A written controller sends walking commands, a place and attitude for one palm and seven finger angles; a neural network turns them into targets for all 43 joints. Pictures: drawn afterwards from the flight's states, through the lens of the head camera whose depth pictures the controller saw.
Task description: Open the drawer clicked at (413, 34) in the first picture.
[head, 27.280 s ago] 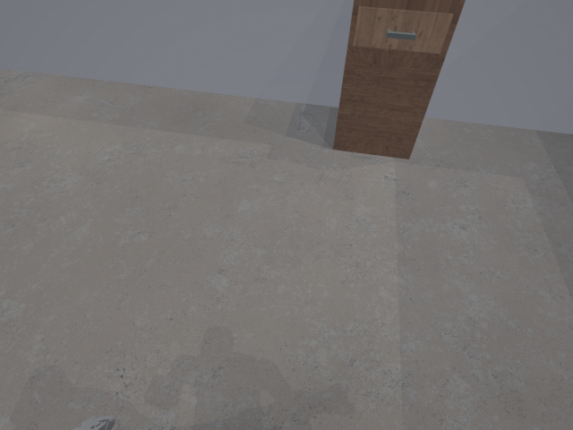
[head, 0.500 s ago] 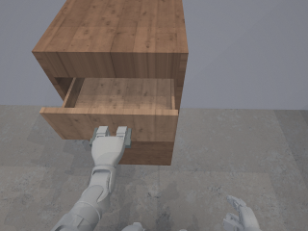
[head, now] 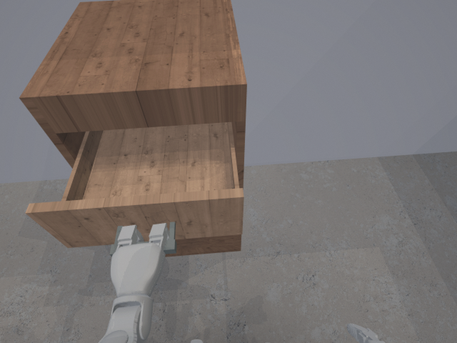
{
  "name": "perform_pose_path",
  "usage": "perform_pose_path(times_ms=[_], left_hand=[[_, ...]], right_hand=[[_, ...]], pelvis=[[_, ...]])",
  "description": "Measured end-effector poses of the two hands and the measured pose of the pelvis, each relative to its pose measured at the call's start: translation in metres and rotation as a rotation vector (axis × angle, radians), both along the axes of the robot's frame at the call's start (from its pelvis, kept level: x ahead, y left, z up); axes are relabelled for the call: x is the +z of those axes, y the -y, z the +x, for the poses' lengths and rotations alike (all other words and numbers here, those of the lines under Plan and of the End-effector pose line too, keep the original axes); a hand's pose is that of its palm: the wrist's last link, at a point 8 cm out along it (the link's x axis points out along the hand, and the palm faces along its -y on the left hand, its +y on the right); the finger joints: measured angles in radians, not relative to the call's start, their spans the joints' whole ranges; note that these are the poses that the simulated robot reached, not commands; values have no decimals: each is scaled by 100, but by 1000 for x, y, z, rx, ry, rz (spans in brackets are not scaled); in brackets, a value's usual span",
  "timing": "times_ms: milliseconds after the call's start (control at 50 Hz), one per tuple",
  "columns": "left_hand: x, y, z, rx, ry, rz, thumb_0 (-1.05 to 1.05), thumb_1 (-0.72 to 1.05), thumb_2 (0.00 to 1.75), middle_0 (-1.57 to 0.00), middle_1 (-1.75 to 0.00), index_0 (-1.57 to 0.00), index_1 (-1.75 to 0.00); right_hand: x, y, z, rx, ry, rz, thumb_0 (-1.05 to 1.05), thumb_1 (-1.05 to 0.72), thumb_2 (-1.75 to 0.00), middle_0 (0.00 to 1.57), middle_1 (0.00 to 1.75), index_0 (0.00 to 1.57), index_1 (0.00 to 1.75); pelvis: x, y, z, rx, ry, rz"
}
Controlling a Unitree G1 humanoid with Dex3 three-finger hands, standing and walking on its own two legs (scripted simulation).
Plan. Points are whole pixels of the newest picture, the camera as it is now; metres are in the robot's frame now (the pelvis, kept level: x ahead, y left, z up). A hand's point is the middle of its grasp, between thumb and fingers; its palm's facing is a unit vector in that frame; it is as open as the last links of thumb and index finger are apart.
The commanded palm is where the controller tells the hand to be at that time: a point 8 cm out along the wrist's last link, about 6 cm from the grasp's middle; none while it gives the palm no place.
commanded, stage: pull the drawer open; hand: left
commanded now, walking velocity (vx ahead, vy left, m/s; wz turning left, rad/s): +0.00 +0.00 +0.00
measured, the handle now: (145, 238) +0.32 +0.18 -0.03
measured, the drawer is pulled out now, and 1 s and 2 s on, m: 0.20 0.30 0.29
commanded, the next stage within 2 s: open the thumb to release the handle in 0.58 s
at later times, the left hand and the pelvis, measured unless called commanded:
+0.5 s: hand (144, 337) +0.16 +0.15 -0.05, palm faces -0.05 -0.17 -0.98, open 5.7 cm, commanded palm +0.11 +0.15 -0.01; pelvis +0.00 -0.01 -0.02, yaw +2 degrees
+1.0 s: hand (138, 330) +0.17 +0.16 -0.05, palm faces -0.02 -0.09 -1.00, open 8.3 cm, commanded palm +0.14 +0.17 -0.01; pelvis -0.02 -0.04 -0.02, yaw +3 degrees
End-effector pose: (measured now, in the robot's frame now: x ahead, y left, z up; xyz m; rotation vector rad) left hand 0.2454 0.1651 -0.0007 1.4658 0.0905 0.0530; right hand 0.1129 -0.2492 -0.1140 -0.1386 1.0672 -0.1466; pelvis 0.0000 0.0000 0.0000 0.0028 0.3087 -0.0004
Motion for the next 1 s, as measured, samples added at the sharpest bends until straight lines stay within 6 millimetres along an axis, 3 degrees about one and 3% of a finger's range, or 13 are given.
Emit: perform_pose_path(times_ms=[260, 400, 440, 540, 800, 900, 1000], left_hand=[[2, 5, -63, 15, -19, -38, 3, 75, 77, -25, -135, -42, -127], [3, 8, -95, 26, -30, -56, 3, 75, 77, -23, -135, -43, -125], [3, 9, -104, 30, -36, -61, 3, 75, 77, -22, -135, -43, -124], [2, 9, -104, 34, -30, -66, 3, 75, 78, -20, -135, -42, -124], [-2, -1, -99, 28, 14, 28, 1, 72, 80, -29, -134, -40, -128], [0, 1, -96, 79, 6, 5, 1, 57, 75, -33, -131, -39, -129], [0, 2, -96, 84, -7, 14, 1, 32, 65, -34, -128, -37, -128]], right_hand=[[22, -43, 102, 198, 290, 82, 1, -90, -90, 20, 30, 20, 30], [29, -63, 128, 297, 385, 123, 1, -90, -90, 20, 30, 20, 30], [28, -64, 129, 314, 398, 129, 1, -90, -90, 20, 30, 20, 30], [21, -59, 123, 329, 397, 127, 1, -90, -90, 20, 30, 21, 30], [-24, -13, 75, 252, 223, 55, 1, -90, -90, 20, 30, 20, 30], [-28, -3, 59, 206, 171, 43, 1, -90, -90, 20, 30, 20, 30], [-19, 2, 53, 188, 175, 35, 1, -90, -90, 20, 30, 20, 30]], pelvis=[[-9, 2, 2, 20, 19, 6], [-16, 9, 0, 29, 18, 13], [-19, 11, -1, 29, 17, 14], [-26, 17, -2, 25, 1, 22], [-37, 28, -9, 33, -24, 37], [-30, 33, -14, 41, -8, 41], [-23, 38, -19, 39, 2, 45]])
